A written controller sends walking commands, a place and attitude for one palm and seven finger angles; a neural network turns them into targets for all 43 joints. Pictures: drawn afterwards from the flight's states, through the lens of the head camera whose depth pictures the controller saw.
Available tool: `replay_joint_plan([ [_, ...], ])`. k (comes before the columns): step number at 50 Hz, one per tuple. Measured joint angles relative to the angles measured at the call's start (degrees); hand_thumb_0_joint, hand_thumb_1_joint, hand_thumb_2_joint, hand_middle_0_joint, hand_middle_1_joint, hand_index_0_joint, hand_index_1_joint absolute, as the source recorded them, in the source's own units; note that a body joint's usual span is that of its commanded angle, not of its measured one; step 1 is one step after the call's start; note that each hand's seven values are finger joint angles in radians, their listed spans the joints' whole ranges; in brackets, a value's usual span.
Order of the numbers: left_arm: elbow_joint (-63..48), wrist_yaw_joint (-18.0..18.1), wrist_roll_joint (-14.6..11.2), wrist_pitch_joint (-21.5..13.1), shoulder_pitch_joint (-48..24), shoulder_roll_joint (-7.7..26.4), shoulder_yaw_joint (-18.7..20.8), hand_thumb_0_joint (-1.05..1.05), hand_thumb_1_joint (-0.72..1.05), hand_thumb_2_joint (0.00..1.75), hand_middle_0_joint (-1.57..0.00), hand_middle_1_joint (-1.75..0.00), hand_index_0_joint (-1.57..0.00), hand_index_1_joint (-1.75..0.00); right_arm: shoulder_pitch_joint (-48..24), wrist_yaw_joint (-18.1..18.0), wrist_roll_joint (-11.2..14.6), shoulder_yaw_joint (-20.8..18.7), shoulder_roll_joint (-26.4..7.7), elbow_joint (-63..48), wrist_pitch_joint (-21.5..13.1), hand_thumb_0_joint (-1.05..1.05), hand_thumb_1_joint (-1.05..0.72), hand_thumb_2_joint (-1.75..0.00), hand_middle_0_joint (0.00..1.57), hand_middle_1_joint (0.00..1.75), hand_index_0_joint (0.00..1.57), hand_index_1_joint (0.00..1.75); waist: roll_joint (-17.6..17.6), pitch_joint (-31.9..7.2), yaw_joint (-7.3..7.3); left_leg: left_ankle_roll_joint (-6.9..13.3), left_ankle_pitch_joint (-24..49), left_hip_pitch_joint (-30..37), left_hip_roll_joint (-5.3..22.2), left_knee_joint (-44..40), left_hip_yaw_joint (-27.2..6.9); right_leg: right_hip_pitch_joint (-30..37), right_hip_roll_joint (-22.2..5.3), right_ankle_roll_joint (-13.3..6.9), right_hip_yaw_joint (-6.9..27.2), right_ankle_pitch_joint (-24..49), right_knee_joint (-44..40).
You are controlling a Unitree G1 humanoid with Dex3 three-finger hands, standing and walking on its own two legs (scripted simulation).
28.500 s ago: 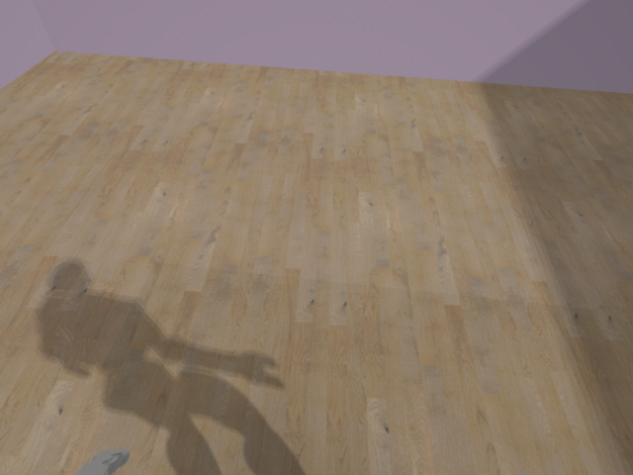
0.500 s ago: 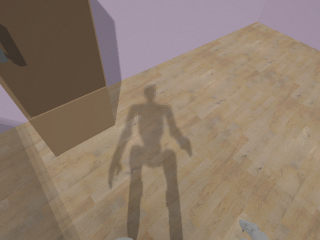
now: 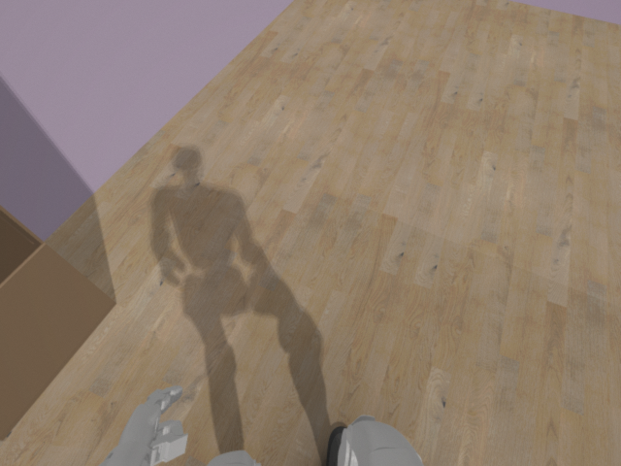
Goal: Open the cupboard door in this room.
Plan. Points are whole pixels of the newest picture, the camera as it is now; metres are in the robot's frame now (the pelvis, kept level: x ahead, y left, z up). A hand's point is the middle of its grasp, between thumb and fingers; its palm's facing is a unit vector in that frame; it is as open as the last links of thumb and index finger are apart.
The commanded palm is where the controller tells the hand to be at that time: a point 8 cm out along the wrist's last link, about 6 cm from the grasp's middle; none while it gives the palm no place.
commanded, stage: turn to face it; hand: left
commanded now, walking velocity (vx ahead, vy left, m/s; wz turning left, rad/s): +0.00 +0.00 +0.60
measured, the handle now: out of the picture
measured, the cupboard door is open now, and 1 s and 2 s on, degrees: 0 0 0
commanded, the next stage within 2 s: take the last steps up to it in 1.86 s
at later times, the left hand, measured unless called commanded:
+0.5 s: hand out of the picture +0.06 +0.27 -0.17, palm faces +0.28 -0.94 -0.20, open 7.4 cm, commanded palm none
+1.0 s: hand out of the picture +0.09 +0.24 -0.12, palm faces +0.48 -0.84 -0.25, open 7.4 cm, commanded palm none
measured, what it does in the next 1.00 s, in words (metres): steps on the spot, turning left: left foot, then right foot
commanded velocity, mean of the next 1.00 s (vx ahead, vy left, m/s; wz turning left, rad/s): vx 0.00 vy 0.00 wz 0.60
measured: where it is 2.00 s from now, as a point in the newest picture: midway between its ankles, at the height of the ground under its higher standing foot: outside the picture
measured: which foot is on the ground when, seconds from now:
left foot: up 0.00-0.38, down 0.40-1.00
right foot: down 0.00-0.42, up 0.44-0.98, down 1.00-1.00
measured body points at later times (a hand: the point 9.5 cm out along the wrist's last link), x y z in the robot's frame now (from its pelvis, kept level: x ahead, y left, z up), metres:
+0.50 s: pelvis +0.04 +0.06 +0.02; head +0.07 +0.10 +0.46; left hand +0.05 +0.32 -0.15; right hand +0.15 -0.17 -0.11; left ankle +0.02 +0.13 -0.71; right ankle +0.07 -0.07 -0.67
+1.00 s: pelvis +0.06 +0.00 +0.02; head +0.10 +0.01 +0.47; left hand +0.07 +0.29 -0.10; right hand +0.22 -0.21 -0.13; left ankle +0.02 +0.13 -0.71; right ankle +0.12 -0.10 -0.71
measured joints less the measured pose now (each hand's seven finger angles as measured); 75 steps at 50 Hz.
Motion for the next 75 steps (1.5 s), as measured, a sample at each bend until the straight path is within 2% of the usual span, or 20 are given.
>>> replay_joint_plan([
  [3,1.2,1.1,-0.3,0.5,0.3,-1.3,-1.1,0.00,0.91,0.90,-0.20,-0.30,-0.20,-0.30,-3.5,0.0,-0.4,0.4,-0.2,-1.1,0.4,0.01,-0.91,-0.90,0.20,0.30,0.20,0.30,0.5,-0.2,-0.30,0.3,5.2,-7.9,-1.1,7.0,-5.4,3.6,0.5,0.9,0.3,0.7,-3.7],
  [7,3.3,1.4,0.0,0.9,1.9,-3.6,-2.5,0.00,0.90,0.90,-0.20,-0.30,-0.20,-0.30,-5.6,0.1,-0.7,1.0,0.1,-2.4,0.6,0.00,-0.91,-0.90,0.19,0.30,0.20,0.30,1.6,-3.5,-0.89,0.3,9.7,-12.2,-1.3,-0.4,-7.8,7.4,0.3,1.1,-0.7,1.8,-8.9],
  [12,3.8,1.3,0.1,1.2,3.3,-5.2,-2.5,0.00,0.90,0.90,-0.20,-0.30,-0.21,-0.30,-5.8,0.8,-0.7,1.2,1.3,-2.0,1.4,0.00,-0.91,-0.90,0.20,0.30,0.20,0.30,1.0,-6.8,0.18,-0.2,9.4,-11.5,-1.9,-7.6,-6.4,10.3,-1.2,2.0,-3.4,1.0,-11.0],
  [18,3.5,1.8,0.6,1.4,4.7,-3.8,-1.2,0.00,0.90,0.90,-0.20,-0.30,-0.21,-0.30,-6.4,1.4,-0.7,0.6,1.6,-2.0,1.8,0.00,-0.92,-0.90,0.20,0.30,0.20,0.30,-1.2,-7.2,2.11,0.0,7.2,-6.1,-2.7,-19.9,-2.8,10.4,-4.4,3.9,-7.6,-1.3,-8.5],
  [20,3.6,1.8,0.4,1.7,5.5,-2.7,-0.5,0.00,0.90,0.90,-0.20,-0.30,-0.21,-0.30,-6.5,1.6,-0.8,0.4,1.2,-2.8,1.4,0.00,-0.92,-0.90,0.20,0.30,0.20,0.30,-1.6,-7.1,2.32,0.4,10.9,-3.2,-2.9,-26.8,-1.9,9.4,-5.8,5.0,-9.1,-2.9,-5.6],
  [21,3.7,1.9,0.3,2.1,6.0,-2.0,-0.1,0.00,0.90,0.90,-0.20,-0.30,-0.21,-0.30,-6.6,1.7,-0.9,0.2,1.2,-3.0,1.0,0.00,-0.91,-0.90,0.20,0.30,0.20,0.30,-2.4,-7.0,2.36,2.4,10.7,-2.7,-3.8,-28.4,-1.6,8.5,-7.2,5.6,-9.5,-4.1,-3.4],
  [24,4.7,2.1,0.3,4.2,7.5,0.2,1.2,0.00,0.90,0.90,-0.20,-0.30,-0.21,-0.30,-7.1,1.6,-1.5,0.3,1.4,-4.1,0.4,0.00,-0.91,-0.90,0.20,0.30,0.20,0.30,-3.4,-6.5,2.87,5.9,10.1,-3.1,-5.3,-28.7,-1.8,3.0,-6.6,8.3,-3.1,-13.8,9.7],
  [28,6.2,1.7,0.3,5.2,8.2,1.8,2.2,0.01,0.91,0.90,-0.20,-0.30,-0.20,-0.30,-6.8,0.6,-1.5,0.5,1.2,-4.4,-0.3,0.00,-0.91,-0.90,0.20,0.30,0.20,0.30,-1.9,-6.0,3.00,6.6,14.1,-1.4,-6.5,-35.4,-3.7,-2.1,-4.9,10.0,3.5,-10.2,22.5],
  [33,6.0,1.8,0.1,4.7,8.5,3.2,2.4,0.01,0.91,0.90,-0.20,-0.30,-0.20,-0.30,-6.4,0.4,-1.1,0.6,1.0,-4.1,-0.6,0.00,-0.90,-0.90,0.20,0.30,0.20,0.30,-1.3,-5.9,3.47,7.0,17.6,0.7,-8.1,-41.4,-6.1,-3.2,-5.1,11.9,7.5,-6.8,25.3],
  [42,4.1,2.0,-0.4,5.0,4.4,2.2,1.3,0.01,0.91,0.90,-0.19,-0.30,-0.20,-0.30,-6.2,0.9,-1.4,-0.2,0.2,-4.1,0.2,0.00,-0.90,-0.90,0.20,0.30,0.21,0.30,-1.2,-6.1,1.77,6.0,18.9,0.6,-10.3,-41.5,-11.6,0.5,-4.4,13.1,9.0,-9.6,15.7],
  [47,1.9,1.7,-0.8,4.2,1.9,-0.1,0.1,0.01,0.91,0.90,-0.20,-0.30,-0.20,-0.30,-6.7,1.1,-1.6,-1.0,-1.4,-4.5,1.2,0.00,-0.90,-0.90,0.20,0.30,0.21,0.30,0.2,-6.1,0.51,4.2,18.7,-1.5,-11.2,-39.1,-15.2,4.8,-2.3,11.8,8.8,-10.1,4.1],
  [49,0.9,1.6,-0.9,3.5,1.8,-0.8,-0.4,0.01,0.90,0.90,-0.20,-0.30,-0.20,-0.30,-6.7,1.1,-1.4,-1.4,-2.2,-4.7,1.5,0.00,-0.90,-0.90,0.20,0.30,0.21,0.30,0.9,-6.4,0.33,3.2,18.1,-3.1,-11.8,-37.0,-16.7,8.4,-1.7,11.3,8.3,-6.0,-4.2],
  [50,0.4,1.6,-0.7,2.9,2.0,-1.1,-0.6,0.01,0.90,0.90,-0.20,-0.30,-0.20,-0.30,-6.5,1.2,-1.2,-1.7,-2.6,-4.9,1.7,0.00,-0.90,-0.90,0.20,0.30,0.21,0.30,1.0,-6.8,0.55,2.6,17.4,-4.3,-12.2,-35.1,-17.2,10.2,-1.7,9.6,7.9,-4.2,-8.4],
  [53,-0.1,1.9,-0.2,2.2,3.1,-2.6,-1.3,0.00,0.90,0.90,-0.20,-0.30,-0.21,-0.30,-7.7,1.3,-1.2,-2.6,-4.2,-4.8,2.6,0.00,-0.90,-0.90,0.20,0.30,0.20,0.30,2.7,-6.1,0.50,1.5,6.3,-9.5,-12.1,-19.9,-15.0,10.7,-2.1,5.9,5.5,-3.9,-7.4],
  [56,0.1,2.0,-0.1,2.4,5.0,-3.4,-1.6,0.00,0.90,0.90,-0.20,-0.30,-0.21,-0.30,-8.2,1.8,-1.5,-3.1,-5.4,-4.8,3.1,0.00,-0.91,-0.90,0.20,0.30,0.20,0.30,3.0,-5.9,0.49,0.5,6.9,-13.5,-10.5,-5.9,-11.2,12.8,-3.7,5.5,3.4,-3.5,-9.2],
  [60,0.6,2.0,0.1,2.3,7.2,-3.3,-1.4,0.01,0.90,0.90,-0.20,-0.30,-0.21,-0.30,-8.6,2.3,-1.5,-3.0,-5.7,-4.9,3.5,0.00,-0.91,-0.90,0.20,0.30,0.20,0.30,2.3,-5.6,0.61,-0.9,9.8,-14.4,-7.4,0.0,-9.3,14.4,-5.6,5.4,0.4,-3.1,-10.6],
  [66,1.2,1.8,0.6,2.2,10.0,-2.0,-1.0,0.01,0.90,0.90,-0.20,-0.30,-0.21,-0.30,-10.4,2.6,-1.2,-2.2,-5.0,-4.5,4.2,0.00,-0.91,-0.90,0.19,0.30,0.20,0.30,0.6,-4.6,2.37,-1.6,7.8,-10.2,-4.9,-8.9,-7.6,14.4,-8.2,5.8,-3.7,-3.5,-10.3],
  [71,2.1,1.6,0.8,2.6,11.8,0.0,-0.2,0.01,0.90,0.90,-0.20,-0.30,-0.21,-0.30,-13.2,2.6,-0.8,-1.1,-4.2,-5.2,3.4,0.00,-0.91,-0.90,0.19,0.30,0.20,0.30,-0.7,-3.7,4.30,-0.7,6.4,-4.6,-5.0,-22.1,-4.7,13.1,-10.4,7.1,-7.0,-4.6,-7.7],
  [73,2.7,1.6,0.7,2.8,12.6,1.1,0.2,0.01,0.90,0.90,-0.20,-0.30,-0.21,-0.30,-13.9,2.6,-0.8,-0.7,-3.9,-5.9,2.6,0.00,-0.91,-0.90,0.19,0.30,0.20,0.30,-1.3,-4.0,4.70,-0.1,10.4,-1.3,-5.4,-30.0,-3.3,12.3,-11.3,8.1,-8.3,-5.8,-5.3],
  [75,3.5,1.5,0.3,3.5,13.1,2.6,0.8,0.01,0.90,0.90,-0.20,-0.30,-0.21,-0.30,-14.5,2.6,-0.9,-0.5,-3.2,-6.4,1.4,0.00,-0.91,-0.90,0.19,0.30,0.20,0.30,-2.7,-4.2,5.06,3.0,13.2,0.1,-6.4,-33.6,-2.9,9.8,-12.3,9.5,-7.0,-9.9,0.7],
])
